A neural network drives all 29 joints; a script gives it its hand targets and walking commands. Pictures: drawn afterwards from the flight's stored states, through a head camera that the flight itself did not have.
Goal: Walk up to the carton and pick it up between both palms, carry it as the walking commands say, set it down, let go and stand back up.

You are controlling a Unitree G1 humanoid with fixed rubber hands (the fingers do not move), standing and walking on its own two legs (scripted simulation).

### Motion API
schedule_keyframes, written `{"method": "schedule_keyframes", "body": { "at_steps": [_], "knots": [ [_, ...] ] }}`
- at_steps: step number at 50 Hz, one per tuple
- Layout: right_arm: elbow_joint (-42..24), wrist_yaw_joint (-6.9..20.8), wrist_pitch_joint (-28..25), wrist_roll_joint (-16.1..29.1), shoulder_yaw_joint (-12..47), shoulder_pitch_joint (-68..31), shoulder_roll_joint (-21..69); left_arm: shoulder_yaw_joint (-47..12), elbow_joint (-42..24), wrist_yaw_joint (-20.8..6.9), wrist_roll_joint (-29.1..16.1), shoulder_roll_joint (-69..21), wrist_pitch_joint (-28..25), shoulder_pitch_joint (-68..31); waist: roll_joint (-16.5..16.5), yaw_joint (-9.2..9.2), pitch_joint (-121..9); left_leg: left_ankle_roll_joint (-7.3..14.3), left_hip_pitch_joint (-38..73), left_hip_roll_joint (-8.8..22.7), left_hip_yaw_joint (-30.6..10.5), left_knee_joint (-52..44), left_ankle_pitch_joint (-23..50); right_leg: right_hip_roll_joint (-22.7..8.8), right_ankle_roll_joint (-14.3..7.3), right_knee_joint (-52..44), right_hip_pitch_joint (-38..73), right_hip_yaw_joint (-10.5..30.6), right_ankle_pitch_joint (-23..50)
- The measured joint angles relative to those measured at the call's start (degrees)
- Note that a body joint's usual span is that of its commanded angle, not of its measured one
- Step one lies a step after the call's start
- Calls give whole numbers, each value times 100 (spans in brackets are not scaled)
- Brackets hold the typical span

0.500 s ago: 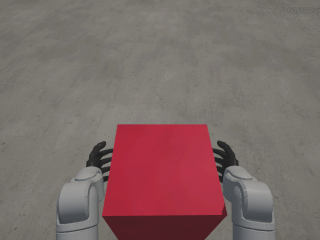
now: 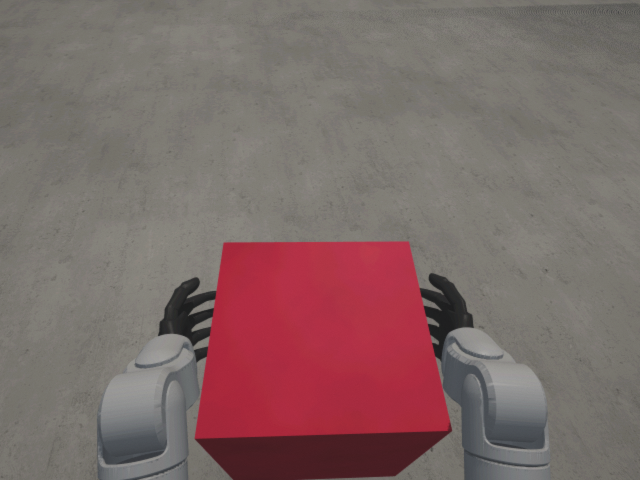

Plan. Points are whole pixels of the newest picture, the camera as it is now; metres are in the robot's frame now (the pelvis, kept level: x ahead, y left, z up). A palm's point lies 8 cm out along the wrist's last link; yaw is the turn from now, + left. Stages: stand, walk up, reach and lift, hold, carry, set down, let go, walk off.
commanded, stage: carry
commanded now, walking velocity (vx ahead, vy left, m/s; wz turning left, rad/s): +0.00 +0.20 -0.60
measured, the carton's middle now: (316, 369) +0.27 +0.02 +0.01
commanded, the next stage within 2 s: none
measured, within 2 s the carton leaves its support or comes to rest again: neither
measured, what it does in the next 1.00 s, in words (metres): steps to the left, turning right: right foot, then left foot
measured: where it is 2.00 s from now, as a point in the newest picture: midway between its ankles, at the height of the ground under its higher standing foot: outside the picture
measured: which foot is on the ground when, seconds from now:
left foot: down 0.00-0.06, up 0.08-0.40, down 0.42-0.72, up 0.74-1.00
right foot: up 0.00-0.04, down 0.06-0.42, up 0.44-0.68, down 0.70-1.00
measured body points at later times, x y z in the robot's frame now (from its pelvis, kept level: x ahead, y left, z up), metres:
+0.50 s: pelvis -0.05 +0.12 +0.00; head -0.03 +0.13 +0.45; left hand +0.26 +0.19 +0.06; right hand +0.17 -0.10 +0.07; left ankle +0.01 +0.22 -0.73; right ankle -0.06 -0.03 -0.69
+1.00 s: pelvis -0.07 +0.23 +0.01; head -0.05 +0.19 +0.46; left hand +0.25 +0.17 +0.08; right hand +0.07 -0.07 +0.08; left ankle +0.04 +0.36 -0.68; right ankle -0.12 +0.10 -0.73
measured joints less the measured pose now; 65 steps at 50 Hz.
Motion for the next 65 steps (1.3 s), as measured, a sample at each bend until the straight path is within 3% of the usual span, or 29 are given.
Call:
{"method": "schedule_keyframes", "body": {
  "at_steps": [3, 6, 10, 16, 19, 21, 22, 24, 26, 28, 33, 35, 36, 39, 41, 44, 50, 54, 55, 58, 60, 62, 65],
  "knots": [
    [31, 10, -22, -56, -46, -51, 0, 52, 155, -36, 5, -22, -36, -156, 69, 11, -121, 14, -201, 54, 270, 439, -220, 30, -114, -1632, 757, -58, 775],
    [156, 14, -21, -78, -161, 4, -5, -32, 506, -75, 52, -27, -162, -173, 204, -64, -36, -374, -699, -117, -270, 1598, -1013, 51, -178, -1557, 620, 147, 790],
    [66, -51, 70, -5, -138, 78, -17, -107, 448, -90, 62, -12, -159, -31, 100, -234, 217, -576, -1156, -284, -809, 2523, -730, -83, -34, -1914, 648, 525, 1156],
    [-299, -76, 38, 114, -138, -50, -1, -144, -72, -101, 92, -11, -181, -15, -109, -369, 353, -604, -982, -368, -1112, 1679, -567, -290, 245, -1975, 321, 1084, 1468],
    [-304, -71, 37, 136, -141, -95, 5, -135, -156, -112, 132, -13, -138, -31, -196, -370, 290, -550, -484, -464, -1033, 693, -497, -346, 434, -1851, 113, 1337, 1507],
    [-274, -63, 60, 133, -134, -135, 12, -114, -192, -117, 155, -11, -86, -37, -200, -390, 214, -453, -19, -463, -892, -276, -60, -316, 496, -1574, -87, 1443, 1425],
    [-184, -65, 11, 109, -94, -138, 18, -71, -156, -124, 161, -6, -87, -50, -268, -379, 208, -359, -85, -475, -821, -234, 257, -322, 419, -1213, -260, 1435, 997],
    [63, -41, -39, 66, -9, -103, 13, 0, -56, -129, 173, -1, -46, 24, -274, -224, 229, -201, -135, -344, -653, -3, 230, -244, 278, -98, -622, 1041, 14],
    [165, -31, -7, 43, 53, -16, 1, 13, -5, -106, 144, 7, 24, 117, -233, -94, 242, -124, -43, -215, -495, -53, 169, -178, 196, 886, -820, 649, -106],
    [118, -26, 23, 37, 61, 53, -6, -20, -15, -54, 84, 12, 56, 150, -193, -15, 233, -75, 17, -151, -347, -156, 204, -149, 177, 1236, -787, 370, 43],
    [-35, -13, 10, -3, 16, 13, -2, 10, -24, -25, 10, -5, 25, -13, -63, 4, 63, 47, -98, -103, 63, -61, 187, -29, 28, -58, 34, 53, -43],
    [0, -9, -4, -40, -6, -25, 2, 56, 81, -54, 18, -16, 6, -120, -34, -2, -52, 67, -216, -91, 259, 193, 57, -22, -18, -1265, 609, -29, 551],
    [50, -5, -19, -50, -58, -51, -2, 46, 193, -68, 33, -25, -39, -162, 68, 0, -99, 32, -328, -9, 305, 414, -46, 32, -175, -1557, 708, -24, 590],
    [185, -15, 17, -78, -145, 15, -7, -36, 557, -110, 84, -23, -151, -149, 188, -109, -34, -379, -832, -179, -332, 1703, -931, 45, -242, -1550, 617, 163, 772],
    [179, -42, 90, -67, -137, 59, -14, -67, 603, -130, 84, -16, -150, -77, 153, -200, 64, -519, -1093, -255, -647, 2405, -805, -11, -160, -1776, 676, 334, 990],
    [17, -82, 132, 4, -123, 33, -14, -92, 388, -133, 77, -10, -139, -18, 55, -291, 199, -652, -1277, -249, -942, 2707, -545, -112, -42, -2018, 643, 628, 1268],
    [-226, -89, 92, 67, -137, -102, 5, -87, 37, -147, 104, -17, -154, -71, -123, -362, 187, -673, -964, -323, -1146, 1827, -550, -326, 263, -2013, 304, 1137, 1481],
    [-194, -80, 120, 81, -141, -165, 13, -72, -37, -155, 149, -17, -83, -74, -215, -342, 73, -570, -77, -445, -943, 66, -337, -361, 534, -1711, -13, 1437, 1436],
    [-159, -75, 109, 73, -121, -182, 20, -42, -44, -158, 151, -10, -69, -85, -239, -356, 44, -471, 56, -441, -871, -279, -8, -366, 488, -1480, -154, 1447, 1321],
    [192, -56, -5, 21, 34, -102, 13, 65, 67, -156, 165, -1, -15, 30, -328, -162, 70, -227, -25, -300, -607, 17, 5, -286, 343, 115, -726, 969, -38],
    [245, -47, 16, 16, 79, 2, -1, 45, 94, -101, 112, 7, 43, 123, -311, -47, 115, -168, 83, -182, -451, -71, -20, -214, 287, 1033, -919, 585, -36],
    [151, -40, 28, 29, 61, 71, -8, -4, 50, -38, 39, 12, 59, 145, -285, 13, 154, -123, 158, -127, -295, -187, 33, -174, 264, 1301, -895, 325, 119],
    [-57, -31, 8, 36, 13, 69, -8, -32, -51, 1, -19, 2, 27, 54, -212, 21, 150, -46, 146, -104, -29, -192, 42, -135, 193, 740, -578, 110, 104]
  ]
}}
